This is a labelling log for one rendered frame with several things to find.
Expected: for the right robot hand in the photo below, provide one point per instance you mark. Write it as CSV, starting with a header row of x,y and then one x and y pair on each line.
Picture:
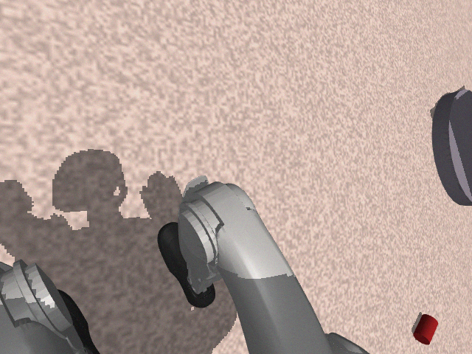
x,y
341,345

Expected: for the left robot foot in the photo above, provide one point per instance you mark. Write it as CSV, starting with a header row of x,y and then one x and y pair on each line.
x,y
80,323

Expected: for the right robot foot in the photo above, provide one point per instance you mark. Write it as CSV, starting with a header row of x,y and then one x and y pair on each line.
x,y
169,247

